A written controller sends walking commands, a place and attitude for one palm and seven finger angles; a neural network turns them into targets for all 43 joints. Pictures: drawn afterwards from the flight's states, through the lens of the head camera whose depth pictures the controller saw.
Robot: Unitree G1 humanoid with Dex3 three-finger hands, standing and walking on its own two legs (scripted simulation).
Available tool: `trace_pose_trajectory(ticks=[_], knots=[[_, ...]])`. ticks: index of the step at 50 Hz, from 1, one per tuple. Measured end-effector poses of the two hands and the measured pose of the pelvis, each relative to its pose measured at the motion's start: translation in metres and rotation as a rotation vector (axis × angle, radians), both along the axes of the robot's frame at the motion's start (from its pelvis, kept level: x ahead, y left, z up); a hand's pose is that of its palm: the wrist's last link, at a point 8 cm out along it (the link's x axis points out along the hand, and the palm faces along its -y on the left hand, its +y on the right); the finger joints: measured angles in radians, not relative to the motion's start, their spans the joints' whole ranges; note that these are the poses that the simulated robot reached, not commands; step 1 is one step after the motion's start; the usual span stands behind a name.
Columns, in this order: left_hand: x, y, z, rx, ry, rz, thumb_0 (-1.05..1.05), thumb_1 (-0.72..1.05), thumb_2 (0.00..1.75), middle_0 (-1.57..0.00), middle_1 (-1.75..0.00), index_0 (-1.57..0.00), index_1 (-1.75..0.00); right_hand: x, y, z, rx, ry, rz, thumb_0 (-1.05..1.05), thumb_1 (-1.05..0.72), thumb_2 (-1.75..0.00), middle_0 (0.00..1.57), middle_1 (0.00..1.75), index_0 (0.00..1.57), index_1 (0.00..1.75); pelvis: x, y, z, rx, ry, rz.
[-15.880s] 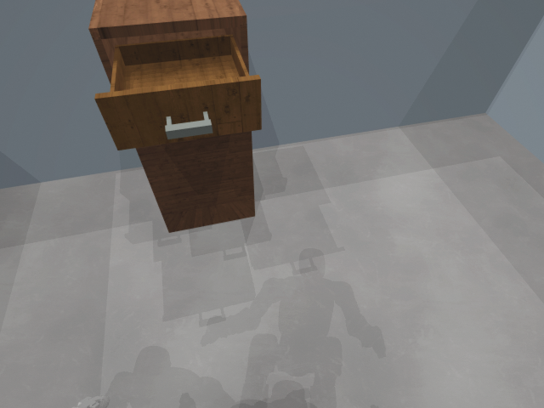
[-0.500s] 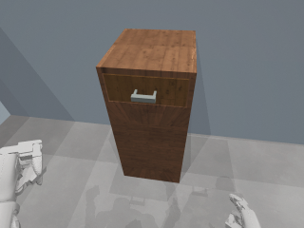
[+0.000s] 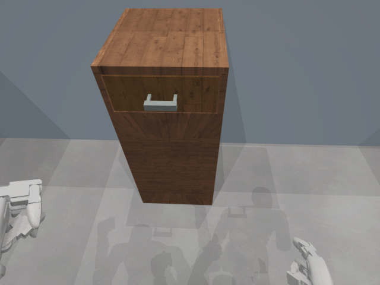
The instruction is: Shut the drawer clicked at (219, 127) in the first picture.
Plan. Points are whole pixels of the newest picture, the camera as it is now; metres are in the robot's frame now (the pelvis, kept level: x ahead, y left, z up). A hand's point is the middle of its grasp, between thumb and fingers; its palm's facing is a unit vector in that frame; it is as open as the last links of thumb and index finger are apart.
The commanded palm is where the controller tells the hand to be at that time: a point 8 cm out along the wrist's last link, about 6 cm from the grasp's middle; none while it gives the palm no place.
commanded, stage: step back with the hand held close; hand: left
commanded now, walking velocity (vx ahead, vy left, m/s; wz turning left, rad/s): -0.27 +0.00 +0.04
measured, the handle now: (161, 101) +0.62 +0.13 +0.01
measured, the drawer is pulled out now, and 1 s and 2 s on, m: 0.00 0.00 0.00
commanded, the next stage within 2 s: stop stepping back and stand still in 1.04 s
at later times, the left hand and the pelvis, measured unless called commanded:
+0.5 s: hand out of the picture +0.13 +0.25 +0.16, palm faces +0.39 -0.76 -0.52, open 3.2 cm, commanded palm +0.06 +0.29 +0.18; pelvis -0.05 +0.00 -0.01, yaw +4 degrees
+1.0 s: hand out of the picture +0.04 +0.23 +0.16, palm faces +0.35 -0.80 -0.49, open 3.2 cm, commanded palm -0.04 +0.27 +0.18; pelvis -0.15 -0.02 -0.01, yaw +3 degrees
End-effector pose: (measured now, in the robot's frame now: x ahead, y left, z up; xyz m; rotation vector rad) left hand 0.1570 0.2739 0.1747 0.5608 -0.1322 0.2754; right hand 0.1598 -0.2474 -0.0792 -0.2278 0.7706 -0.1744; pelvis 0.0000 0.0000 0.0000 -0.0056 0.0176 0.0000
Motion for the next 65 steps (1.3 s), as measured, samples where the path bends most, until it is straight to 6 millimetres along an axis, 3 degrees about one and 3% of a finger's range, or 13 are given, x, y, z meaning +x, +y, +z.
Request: trace_pose_trajectory(ticks=[17, 22, 27, 33, 38, 44, 50, 58, 61, 65], knots=[[-0.053, 0.003, -0.001, -0.002, -0.116, 0.007, 0.01, 0.89, 0.89, -1.40, -1.59, -1.41, -1.60, -0.043, 0.008, 0.001, -0.022, -0.035, 0.025, 0.02, -0.90, -0.90, 0.20, 0.30, 0.20, 0.30, -0.047, 0.002, -0.010, -0.021, 0.005, 0.019], [-0.062, 0.009, 0.003, 0.045, -0.130, 0.011, 0.01, 0.89, 0.89, -1.40, -1.59, -1.41, -1.60, -0.059, 0.012, 0.002, -0.039, -0.018, 0.025, 0.02, -0.90, -0.90, 0.20, 0.30, 0.20, 0.30, -0.054, 0.003, -0.008, -0.028, 0.006, 0.047], [-0.072, 0.012, 0.012, 0.081, -0.152, 0.038, 0.01, 0.89, 0.89, -1.40, -1.59, -1.41, -1.60, -0.062, 0.016, 0.000, -0.029, -0.007, 0.059, 0.02, -0.90, -0.90, 0.20, 0.30, 0.20, 0.30, -0.057, -0.003, -0.006, -0.024, 0.048, 0.052], [-0.078, -0.013, 0.003, 0.036, -0.095, -0.029, 0.01, 0.89, 0.90, -1.40, -1.59, -1.41, -1.60, -0.059, 0.011, -0.002, -0.001, -0.028, 0.101, 0.02, -0.90, -0.90, 0.20, 0.30, 0.20, 0.30, -0.084, -0.015, -0.007, -0.004, 0.047, 0.021], [-0.100, -0.033, 0.008, 0.051, -0.074, -0.097, 0.01, 0.89, 0.89, -1.40, -1.59, -1.41, -1.59, -0.071, -0.001, 0.006, 0.022, -0.079, 0.069, 0.02, -0.90, -0.90, 0.20, 0.30, 0.20, 0.30, -0.104, -0.025, -0.008, -0.022, 0.032, 0.023], [-0.130, -0.017, 0.016, 0.046, -0.139, -0.024, 0.01, 0.89, 0.89, -1.40, -1.59, -1.41, -1.59, -0.103, -0.016, 0.013, -0.032, -0.025, 0.027, 0.02, -0.91, -0.90, 0.20, 0.30, 0.20, 0.30, -0.120, -0.026, -0.002, -0.005, 0.046, 0.039], [-0.154, -0.006, 0.000, 0.028, -0.110, 0.004, 0.01, 0.89, 0.89, -1.40, -1.59, -1.41, -1.60, -0.136, -0.015, 0.008, -0.059, -0.015, 0.031, 0.02, -0.91, -0.90, 0.20, 0.30, 0.20, 0.30, -0.154, -0.021, -0.006, 0.012, 0.041, 0.050], [-0.205, -0.038, 0.010, 0.028, -0.099, -0.037, 0.01, 0.89, 0.89, -1.40, -1.59, -1.41, -1.60, -0.190, -0.006, 0.004, 0.027, -0.069, 0.080, 0.02, -0.90, -0.90, 0.20, 0.30, 0.20, 0.30, -0.202, -0.039, -0.005, -0.004, 0.035, 0.002], [-0.223, -0.053, 0.010, 0.049, -0.105, -0.048, 0.01, 0.89, 0.89, -1.40, -1.59, -1.41, -1.60, -0.211, -0.014, -0.004, 0.054, -0.068, 0.081, 0.02, -0.90, -0.90, 0.20, 0.30, 0.20, 0.30, -0.224, -0.051, -0.010, 0.003, 0.039, -0.016], [-0.242, -0.061, 0.011, 0.021, -0.087, -0.029, 0.01, 0.89, 0.89, -1.40, -1.59, -1.41, -1.59, -0.246, -0.031, -0.004, 0.050, -0.009, 0.044, 0.02, -0.90, -0.90, 0.20, 0.30, 0.20, 0.30, -0.243, -0.058, -0.001, 0.021, 0.033, -0.022]])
